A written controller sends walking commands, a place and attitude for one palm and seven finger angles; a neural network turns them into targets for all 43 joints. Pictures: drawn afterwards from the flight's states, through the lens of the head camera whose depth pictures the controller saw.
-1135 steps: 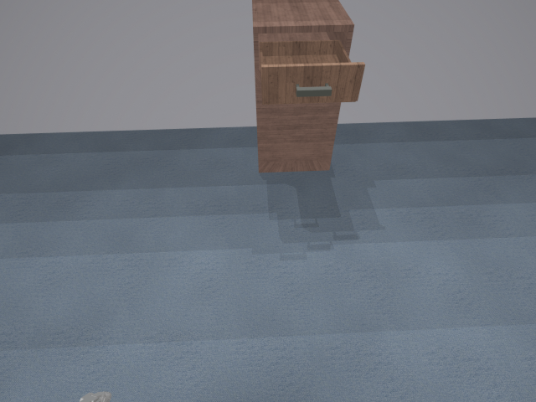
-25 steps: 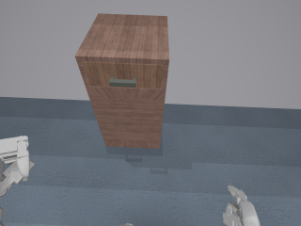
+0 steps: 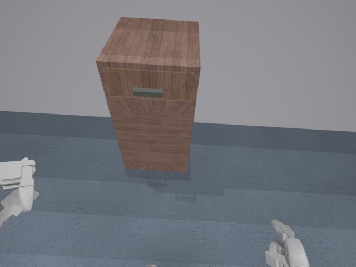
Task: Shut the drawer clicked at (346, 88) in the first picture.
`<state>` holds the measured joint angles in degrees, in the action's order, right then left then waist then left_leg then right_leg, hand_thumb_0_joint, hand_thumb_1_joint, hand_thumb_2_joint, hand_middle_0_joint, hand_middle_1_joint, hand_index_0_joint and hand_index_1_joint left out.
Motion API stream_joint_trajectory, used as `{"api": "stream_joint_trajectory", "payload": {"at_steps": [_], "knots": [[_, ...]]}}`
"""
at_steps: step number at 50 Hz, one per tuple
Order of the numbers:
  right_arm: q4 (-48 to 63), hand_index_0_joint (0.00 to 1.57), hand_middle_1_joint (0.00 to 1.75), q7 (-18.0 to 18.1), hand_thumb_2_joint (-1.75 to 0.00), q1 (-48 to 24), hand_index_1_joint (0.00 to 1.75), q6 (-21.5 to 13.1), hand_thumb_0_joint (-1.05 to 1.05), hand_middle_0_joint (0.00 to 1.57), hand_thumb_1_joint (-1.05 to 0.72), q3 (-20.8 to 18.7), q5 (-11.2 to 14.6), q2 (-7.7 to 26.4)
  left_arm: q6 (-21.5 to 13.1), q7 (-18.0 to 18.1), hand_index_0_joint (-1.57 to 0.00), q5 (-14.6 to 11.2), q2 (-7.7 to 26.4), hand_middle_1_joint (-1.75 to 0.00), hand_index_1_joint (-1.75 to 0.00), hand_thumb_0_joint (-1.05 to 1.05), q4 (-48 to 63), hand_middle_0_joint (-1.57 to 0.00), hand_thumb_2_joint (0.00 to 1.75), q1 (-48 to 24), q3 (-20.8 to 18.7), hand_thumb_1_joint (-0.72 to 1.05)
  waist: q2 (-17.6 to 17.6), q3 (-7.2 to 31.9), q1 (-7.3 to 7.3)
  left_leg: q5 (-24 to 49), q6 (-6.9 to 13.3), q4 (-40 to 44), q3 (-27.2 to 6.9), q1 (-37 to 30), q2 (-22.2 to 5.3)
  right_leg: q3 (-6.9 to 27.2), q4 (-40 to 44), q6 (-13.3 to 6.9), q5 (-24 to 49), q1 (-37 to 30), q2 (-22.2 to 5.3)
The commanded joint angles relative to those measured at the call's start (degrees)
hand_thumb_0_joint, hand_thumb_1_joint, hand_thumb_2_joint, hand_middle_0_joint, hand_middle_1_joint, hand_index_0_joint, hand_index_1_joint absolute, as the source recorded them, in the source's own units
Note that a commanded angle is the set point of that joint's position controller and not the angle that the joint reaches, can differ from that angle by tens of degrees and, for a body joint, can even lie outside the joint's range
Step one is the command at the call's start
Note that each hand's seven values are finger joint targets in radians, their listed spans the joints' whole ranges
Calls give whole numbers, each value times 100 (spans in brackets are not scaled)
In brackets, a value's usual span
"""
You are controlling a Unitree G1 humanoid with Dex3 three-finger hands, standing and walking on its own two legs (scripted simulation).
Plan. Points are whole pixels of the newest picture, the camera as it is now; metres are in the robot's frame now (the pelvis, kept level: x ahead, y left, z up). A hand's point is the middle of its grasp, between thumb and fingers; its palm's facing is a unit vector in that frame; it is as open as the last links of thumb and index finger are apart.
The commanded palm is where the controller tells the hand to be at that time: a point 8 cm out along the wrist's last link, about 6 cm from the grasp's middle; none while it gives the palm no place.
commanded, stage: step back with the hand held close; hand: left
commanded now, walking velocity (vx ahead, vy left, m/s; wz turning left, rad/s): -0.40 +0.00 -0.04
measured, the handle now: (148, 89) +0.78 +0.15 -0.08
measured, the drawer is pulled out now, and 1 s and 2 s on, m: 0.00 0.00 0.00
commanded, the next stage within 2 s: stop stepping back and stand still in 0.12 s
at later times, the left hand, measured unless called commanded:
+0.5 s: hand out of the picture +0.13 +0.25 +0.18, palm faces +0.32 -0.87 -0.37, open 3.2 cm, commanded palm +0.07 +0.29 +0.19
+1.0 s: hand out of the picture +0.11 +0.25 +0.18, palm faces +0.29 -0.84 -0.45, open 3.2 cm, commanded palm +0.05 +0.31 +0.19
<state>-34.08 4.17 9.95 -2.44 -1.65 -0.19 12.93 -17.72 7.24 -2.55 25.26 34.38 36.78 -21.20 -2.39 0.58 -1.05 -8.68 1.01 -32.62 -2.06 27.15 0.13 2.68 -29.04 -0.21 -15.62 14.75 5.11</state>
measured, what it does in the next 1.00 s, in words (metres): walks backwards: right foot, then left foot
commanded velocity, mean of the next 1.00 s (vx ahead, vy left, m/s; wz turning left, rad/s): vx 0.02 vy -0.01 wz -0.01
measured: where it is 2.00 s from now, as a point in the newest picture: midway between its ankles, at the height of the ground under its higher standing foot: outside the picture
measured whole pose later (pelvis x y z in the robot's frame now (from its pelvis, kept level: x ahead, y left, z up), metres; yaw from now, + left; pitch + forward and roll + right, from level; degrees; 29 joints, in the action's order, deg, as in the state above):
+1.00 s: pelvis -0.11 +0.04 +0.00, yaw -5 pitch +0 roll +0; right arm -36.0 3.3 12.8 -7.9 1.8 -0.6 9.6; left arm -12.8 8.5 -1.8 21.9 33.5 35.5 -21.2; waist 0.2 -0.1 -1.1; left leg -12.0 0.3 -30.4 1.7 18.7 -1.2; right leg -1.9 -30.1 -1.4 -18.0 12.3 1.1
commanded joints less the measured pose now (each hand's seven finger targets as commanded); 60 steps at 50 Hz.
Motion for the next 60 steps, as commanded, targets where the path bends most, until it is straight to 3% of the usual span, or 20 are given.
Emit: {"api": "stream_joint_trajectory", "payload": {"at_steps": [1, 3, 7, 12, 15, 18, 20, 22, 26, 28, 29, 31, 36, 39, 42, 50, 52, 53, 56, 60], "knots": [[868, 20, 30, 147, -90, -562, 30, -376, 0, 20, -90, -183, -3, 737, -343, 124, -140, -35, 917, -160, -160, 0, 843, -140, 90, -377, -760, 90, -508, 45, -10, -839, 180, 1458, -895, -1176, -807, 3, 349, -16, -276, 1024, -269], [988, 20, 30, 147, -90, -602, 30, -489, 0, 20, -90, -210, -124, 877, -334, 50, -140, 32, 723, -160, -160, 0, 837, -140, 90, -294, -798, 90, -1434, 348, 78, -3619, 693, 3319, -2292, 1050, -1843, -47, -2000, 81, -653, -1055, 332], [873, 20, 30, -12, -90, -550, 30, -573, 0, 20, -90, -251, -155, 658, -148, 58, -140, 9, 669, -160, -160, 0, 1186, -140, 90, -186, -650, 90, -708, 856, 226, -2196, 524, 2715, -1189, 56, -1520, -223, -2361, -85, -1381, -498, 165], [626, 20, 30, -125, -90, -184, 30, -599, 0, 20, -90, -161, -170, 495, -91, 83, -140, -183, 719, -160, -160, 0, 1416, -140, 90, 51, -585, 90, -901, 1117, 157, -845, -260, 2059, -218, -1646, -942, -509, 936, -292, -1245, -181, -140], [507, 20, 30, -38, -90, -254, 30, -516, 0, 20, -90, -82, -260, 517, -79, 219, -140, -171, 1216, -160, -160, 0, 1628, -140, 90, -495, -1013, 90, 508, 709, 63, -501, -341, -1244, 193, -2528, -137, 1034, 2194, -961, -1047, 2174, -2081], [603, 20, 30, 103, -90, -337, 30, -594, 0, 20, -90, -104, -17, 584, 287, 160, -140, -79, 640, -160, -160, 0, 1177, -140, 90, -806, -507, 90, 1089, 114, -94, -397, -159, -952, -27, -2063, -196, 277, 1264, -732, -771, 1767, -1533], [677, 20, 30, 189, -90, -405, 30, -677, 0, 20, -90, 5, 38, 599, 424, 136, -140, -74, 594, -160, -160, 0, 1006, -140, 90, -772, -533, 90, -356, -170, -98, -351, -38, 890, -465, -1923, -524, -326, 222, -130, -704, 1265, -785], [690, 20, 30, 187, -90, -306, 30, -807, 0, 20, -90, 83, -7, 504, 318, 187, -140, -70, 683, -160, -160, 0, 1116, -140, 90, -568, -661, 90, -1387, 289, 29, -2118, -157, 2688, -2131, -1593, -1208, -291, -861, -11, -1331, 573, -183], [803, 20, 30, 63, -90, -383, 30, -728, 0, 20, -90, 56, -98, 509, 357, 199, -140, -37, 635, -160, -160, 0, 1193, -140, 90, 216, -683, 90, -851, 468, 159, -2559, -229, 2747, -1010, -333, -979, -563, -151, -166, -1299, -987, -123], [879, 20, 30, 16, -90, -332, 30, -578, 0, 20, -90, -13, -73, 535, 388, 137, -140, 24, 600, -160, -160, 0, 1222, -140, 90, 470, -630, 90, -121, 368, 96, -1832, -224, 1081, -1, -150, -197, -68, 1142, -333, -1310, -869, -674], [835, 20, 30, 4, -90, -303, 30, -489, 0, 20, -90, -77, -93, 534, 345, 137, -140, -3, 768, -160, -160, 0, 1309, -140, 90, 449, -783, 90, 839, 394, 82, -1116, -228, -697, 279, -719, 89, 1128, 1983, -676, -1955, 299, -1655], [649, 20, 30, -27, -90, -138, 30, -438, 0, 20, -90, -91, -56, 539, 327, 202, -140, -80, 761, -160, -160, 0, 1312, -140, 90, 74, -845, 90, 1245, 128, -8, -807, -214, -2316, 2, 98, -42, 1729, 2065, -1230, -2106, 654, -2410], [517, 20, 30, 182, -90, -189, 30, -708, 0, 20, -90, -64, 3, 586, 258, 323, -140, 108, 502, -160, -160, 0, 593, -140, 90, -477, -509, 90, 271, -264, -29, -918, 86, 470, 308, -1367, -269, 431, 1015, -504, -1477, 947, -1514], [668, 20, 30, 208, -90, -216, 30, -820, 0, 20, -90, -105, 25, 768, 152, 307, -140, 127, 567, -160, -160, 0, 1068, -140, 90, -630, -532, 90, -403, -11, 93, -93, 405, 930, -675, -1471, -917, -52, -91, -39, 84, 434, -692], [582, 20, 30, 154, -90, -194, 30, -899, 0, 20, -90, -8, -41, 574, 97, 239, -140, 165, 556, -160, -160, 0, 1279, -140, 90, -625, -582, 90, -997, -70, 15, -1315, 552, 2027, -1585, -922, -1406, -449, -1011, 62, -645, 234, -494], [644, 20, 30, -29, -90, -174, 30, -709, 0, 20, -90, -84, 1, 518, 265, 215, -140, -43, 498, -160, -160, 0, 840, -140, 90, 222, -702, 90, 636, 368, -5, -451, 0, 108, 149, -1097, -346, 753, 1082, -394, 146, -99, -1253], [634, 20, 30, -14, -90, -210, 30, -633, 0, 20, -90, -23, 19, 458, 305, 218, -140, -70, 429, -160, -160, 0, 798, -140, 90, 7, -588, 90, 603, 258, -42, -227, -20, 84, 186, -1257, -315, 654, 1076, -418, 460, 73, -1324], [-732, 20, 30, -531, -90, -305, 30, -789, 0, 20, -90, -344, -28, 1250, 1208, -618, -140, 586, -346, -160, -160, 0, -3935, -140, 90, -801, 1545, 90, 236, 250, -202, 1050, 6, -853, -80, -1047, -584, 15, -316, -328, 2491, 605, -1624], [-534, 20, 30, -431, -90, 219, 30, -172, 0, 20, -90, -171, -28, 693, 1744, -697, -128, 465, -822, -147, -147, 0, -4393, -128, 90, -1007, 1610, 90, 938, 628, 29, 1317, 222, -319, -264, -1094, -673, -245, -498, -86, 1753, 193, -1065], [-690, 20, 30, -380, -90, 43, 30, 103, 0, 20, -90, -94, -141, 648, 1814, -653, -112, 454, -624, -130, -130, 0, -5892, -112, 90, -1786, 1654, 90, 1514, 5, 53, 692, 150, -255, -182, -967, -313, -16, 80, -345, 1589, 209, -1305]]}}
